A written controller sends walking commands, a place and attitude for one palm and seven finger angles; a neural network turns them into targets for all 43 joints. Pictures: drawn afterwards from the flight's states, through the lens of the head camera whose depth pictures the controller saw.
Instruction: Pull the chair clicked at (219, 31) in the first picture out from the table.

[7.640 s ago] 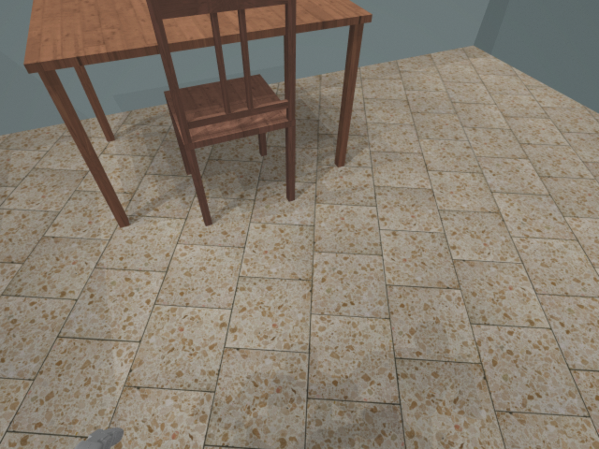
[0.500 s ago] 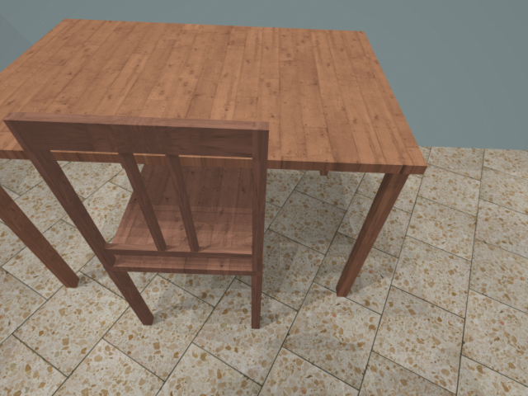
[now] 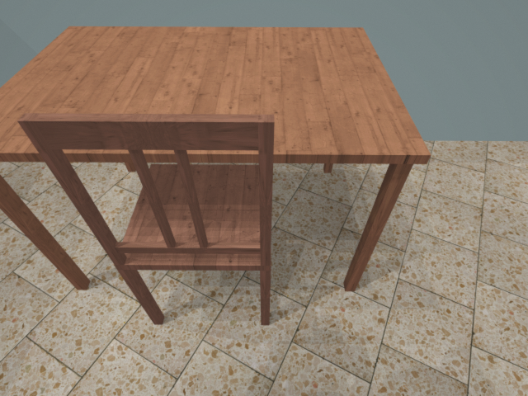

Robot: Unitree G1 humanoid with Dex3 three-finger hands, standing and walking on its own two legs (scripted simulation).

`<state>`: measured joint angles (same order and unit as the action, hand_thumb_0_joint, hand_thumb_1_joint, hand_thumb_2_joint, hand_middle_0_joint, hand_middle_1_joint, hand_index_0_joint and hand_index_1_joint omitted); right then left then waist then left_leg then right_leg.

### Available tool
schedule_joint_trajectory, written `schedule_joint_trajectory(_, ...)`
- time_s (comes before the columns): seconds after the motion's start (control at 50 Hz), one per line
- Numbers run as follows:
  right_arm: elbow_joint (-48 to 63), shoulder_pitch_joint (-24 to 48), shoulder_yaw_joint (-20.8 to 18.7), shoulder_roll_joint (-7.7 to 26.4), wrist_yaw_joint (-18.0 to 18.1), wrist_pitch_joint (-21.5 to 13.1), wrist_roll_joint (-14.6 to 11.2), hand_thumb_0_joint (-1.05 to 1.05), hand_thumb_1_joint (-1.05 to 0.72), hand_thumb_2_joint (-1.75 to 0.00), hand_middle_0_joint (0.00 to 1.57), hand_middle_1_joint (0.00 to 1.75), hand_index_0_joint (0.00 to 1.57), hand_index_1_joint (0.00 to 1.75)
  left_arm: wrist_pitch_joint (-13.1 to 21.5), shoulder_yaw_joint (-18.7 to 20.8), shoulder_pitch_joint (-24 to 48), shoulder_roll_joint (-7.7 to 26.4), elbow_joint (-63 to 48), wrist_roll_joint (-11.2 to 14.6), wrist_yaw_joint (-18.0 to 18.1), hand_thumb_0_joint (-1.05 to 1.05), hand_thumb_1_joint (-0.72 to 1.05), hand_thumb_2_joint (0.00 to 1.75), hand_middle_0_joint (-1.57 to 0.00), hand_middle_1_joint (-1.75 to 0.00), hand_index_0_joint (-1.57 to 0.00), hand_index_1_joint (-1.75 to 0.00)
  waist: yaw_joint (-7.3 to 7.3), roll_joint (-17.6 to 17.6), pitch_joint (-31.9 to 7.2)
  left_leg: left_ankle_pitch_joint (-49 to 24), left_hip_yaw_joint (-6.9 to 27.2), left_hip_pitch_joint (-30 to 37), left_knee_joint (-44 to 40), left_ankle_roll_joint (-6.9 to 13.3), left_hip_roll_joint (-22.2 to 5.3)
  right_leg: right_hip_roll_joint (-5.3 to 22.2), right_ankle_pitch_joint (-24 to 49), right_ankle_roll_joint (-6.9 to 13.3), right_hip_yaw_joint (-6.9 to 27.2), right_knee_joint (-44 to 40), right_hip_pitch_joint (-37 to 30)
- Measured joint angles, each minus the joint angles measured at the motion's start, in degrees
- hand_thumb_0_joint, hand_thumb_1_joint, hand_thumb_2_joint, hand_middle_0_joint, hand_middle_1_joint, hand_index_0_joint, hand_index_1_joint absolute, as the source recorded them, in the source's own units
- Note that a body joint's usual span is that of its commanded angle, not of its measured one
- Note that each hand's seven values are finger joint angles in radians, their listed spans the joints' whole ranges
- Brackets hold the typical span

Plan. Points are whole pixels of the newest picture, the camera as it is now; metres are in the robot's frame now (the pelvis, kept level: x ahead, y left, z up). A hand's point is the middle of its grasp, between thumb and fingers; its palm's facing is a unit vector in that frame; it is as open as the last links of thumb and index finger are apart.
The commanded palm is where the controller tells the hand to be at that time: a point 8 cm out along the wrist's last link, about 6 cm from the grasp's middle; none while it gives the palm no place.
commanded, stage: look again from close up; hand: left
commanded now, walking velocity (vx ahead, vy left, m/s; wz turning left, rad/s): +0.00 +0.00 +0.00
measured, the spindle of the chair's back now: (155, 203) +0.52 +0.27 -0.07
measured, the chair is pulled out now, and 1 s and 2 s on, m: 0.00 0.00 0.00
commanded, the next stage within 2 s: none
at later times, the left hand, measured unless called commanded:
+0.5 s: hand out of the picture -0.03 +0.20 -0.17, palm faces +0.05 -0.99 -0.16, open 7.4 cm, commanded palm none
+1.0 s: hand out of the picture -0.04 +0.18 -0.18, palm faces +0.05 -0.99 -0.13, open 7.4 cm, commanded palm none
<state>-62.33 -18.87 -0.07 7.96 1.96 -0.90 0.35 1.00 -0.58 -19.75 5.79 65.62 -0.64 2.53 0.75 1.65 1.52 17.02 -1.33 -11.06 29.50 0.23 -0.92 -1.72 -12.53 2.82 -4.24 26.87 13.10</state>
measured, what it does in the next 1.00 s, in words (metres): stands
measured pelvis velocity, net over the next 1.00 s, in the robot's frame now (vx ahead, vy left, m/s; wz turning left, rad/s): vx -0.01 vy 0.03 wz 0.00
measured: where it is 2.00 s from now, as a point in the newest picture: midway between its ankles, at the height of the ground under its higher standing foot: outside the picture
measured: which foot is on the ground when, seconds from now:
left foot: down 0.00-1.00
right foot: down 0.00-1.00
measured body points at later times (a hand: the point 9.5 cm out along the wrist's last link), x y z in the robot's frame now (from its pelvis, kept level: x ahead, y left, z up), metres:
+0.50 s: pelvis -0.01 +0.04 +0.00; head -0.02 +0.04 +0.45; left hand -0.03 +0.25 -0.16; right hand -0.03 -0.17 -0.16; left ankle -0.01 +0.11 -0.74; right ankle +0.02 -0.09 -0.74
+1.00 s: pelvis -0.01 +0.03 +0.00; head -0.01 +0.04 +0.45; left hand -0.04 +0.23 -0.16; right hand -0.02 -0.17 -0.16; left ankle -0.01 +0.11 -0.74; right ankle +0.02 -0.09 -0.74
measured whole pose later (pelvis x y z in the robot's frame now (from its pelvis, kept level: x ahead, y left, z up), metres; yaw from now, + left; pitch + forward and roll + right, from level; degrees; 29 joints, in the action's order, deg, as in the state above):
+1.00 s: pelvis -0.01 +0.03 +0.00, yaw +0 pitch -1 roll +0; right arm -65.0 -18.2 0.9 6.6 1.6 -1.6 0.3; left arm 0.7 -0.4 -20.5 5.9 63.8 -0.9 2.1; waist -0.4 -0.9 0.1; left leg 13.8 -2.8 -9.7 24.7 3.4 3.0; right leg 2.0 -10.9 -0.4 -2.6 25.7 13.5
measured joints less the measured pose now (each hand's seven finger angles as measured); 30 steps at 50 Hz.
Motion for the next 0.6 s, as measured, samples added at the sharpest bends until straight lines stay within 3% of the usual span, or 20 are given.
schedule_joint_trajectory(0.18,0.51,-0.87,0.77,-0.47,-0.37,-0.51,0.45,0.01,-0.92,-0.9,0.19,0.3,0.2,0.3,-0.3,0.27,1.17,1.65,-2.1,-0.23,-0.48,0.01,0.91,0.9,-0.2,-0.3,-0.2,-0.3,-0.63,-1.52,-2.97,-1.16,-0.75,0.08,-1.28,1.86,2.33,2.31,0.19,-1.85,0.83,0.9,0.89)
schedule_joint_trajectory(0.34,-0.06,-1.46,1.16,-1.0,-0.56,-0.87,0.32,0.0,-0.91,-0.9,0.19,0.3,0.2,0.3,-0.49,0.44,1.14,2.36,-2.77,-0.16,-0.68,0.0,0.91,0.9,-0.2,-0.3,-0.2,-0.3,-0.7,-1.94,-2.4,-2.67,-1.17,0.46,-3.32,2.93,3.65,3.55,1.25,-2.91,1.33,-0.12,0.94)
schedule_joint_trajectory(0.6,-1.61,-0.37,1.09,-1.21,-0.55,-0.82,0.02,0.0,-0.9,-0.9,0.2,0.3,0.2,0.3,-0.57,0.15,-0.73,0.73,-1.76,-0.18,-0.66,0.0,0.91,0.9,-0.2,-0.3,-0.2,-0.3,-1.04,-2.23,-1.13,-3.34,-1.46,0.9,-4.55,3.56,4.33,4.18,1.7,-3.56,1.68,-0.83,0.76)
